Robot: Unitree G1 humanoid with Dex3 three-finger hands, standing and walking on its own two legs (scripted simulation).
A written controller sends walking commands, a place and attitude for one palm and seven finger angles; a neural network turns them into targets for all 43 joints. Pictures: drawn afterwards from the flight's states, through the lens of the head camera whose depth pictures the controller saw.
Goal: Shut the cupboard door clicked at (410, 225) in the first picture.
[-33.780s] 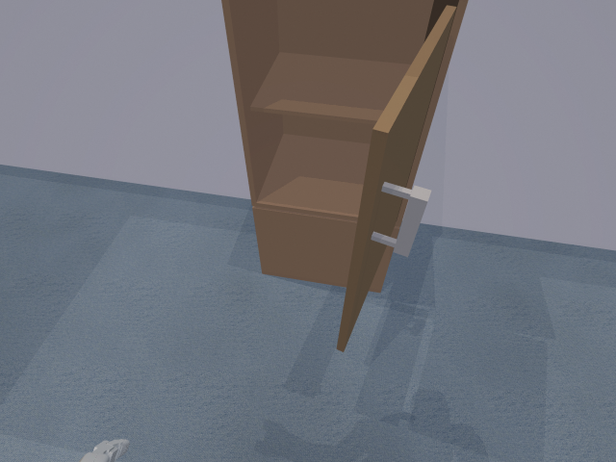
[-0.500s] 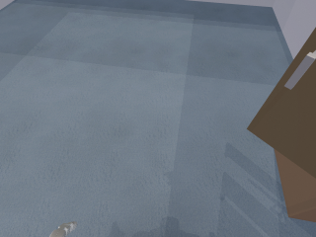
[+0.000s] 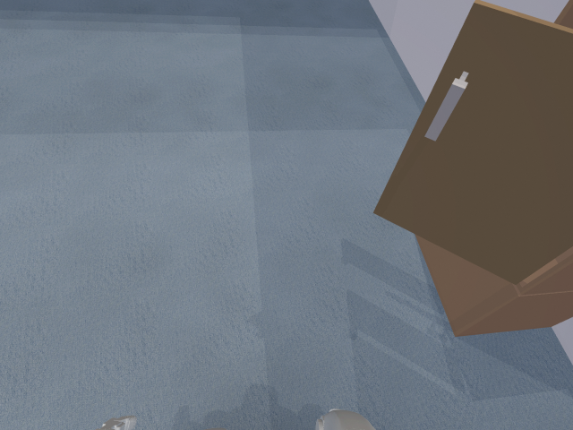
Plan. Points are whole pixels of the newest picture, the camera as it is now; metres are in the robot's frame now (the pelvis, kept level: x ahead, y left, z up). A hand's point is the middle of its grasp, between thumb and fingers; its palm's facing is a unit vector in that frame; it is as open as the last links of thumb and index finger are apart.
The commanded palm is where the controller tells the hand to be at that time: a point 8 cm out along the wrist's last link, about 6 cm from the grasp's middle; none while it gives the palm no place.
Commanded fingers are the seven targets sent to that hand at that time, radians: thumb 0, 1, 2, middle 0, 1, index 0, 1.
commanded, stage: turn to face it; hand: left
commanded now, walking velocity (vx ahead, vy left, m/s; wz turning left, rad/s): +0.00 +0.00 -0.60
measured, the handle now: (447, 106) +0.69 -0.27 +0.07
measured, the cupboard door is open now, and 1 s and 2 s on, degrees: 52 52 52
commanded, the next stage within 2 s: take the last steps up to it in 0.74 s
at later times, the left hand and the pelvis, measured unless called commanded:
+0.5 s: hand (190, 422) +0.14 +0.15 -0.16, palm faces -0.24 -0.94 -0.24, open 7.4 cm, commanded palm none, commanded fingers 0.00 0.90 0.90 -0.20 -0.30 -0.20 -0.30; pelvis +0.02 -0.02 +0.00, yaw -16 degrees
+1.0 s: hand (210, 393) +0.19 +0.13 -0.16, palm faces -0.41 -0.88 -0.24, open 7.4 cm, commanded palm none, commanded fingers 0.00 0.90 0.90 -0.20 -0.30 -0.20 -0.30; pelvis +0.04 -0.02 -0.01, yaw -26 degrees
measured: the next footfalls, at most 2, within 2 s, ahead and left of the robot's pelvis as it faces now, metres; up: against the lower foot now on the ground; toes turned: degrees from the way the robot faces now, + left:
right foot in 0.22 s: +0.02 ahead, -0.14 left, +0.00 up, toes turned -12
left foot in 0.60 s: +0.12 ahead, +0.09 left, +0.00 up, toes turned -15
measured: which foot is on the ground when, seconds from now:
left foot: down 0.00-0.20, up 0.22-0.58, down 0.60-0.96, up 0.98-1.00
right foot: up 0.00-0.20, down 0.22-0.60, up 0.62-0.94, down 0.96-1.00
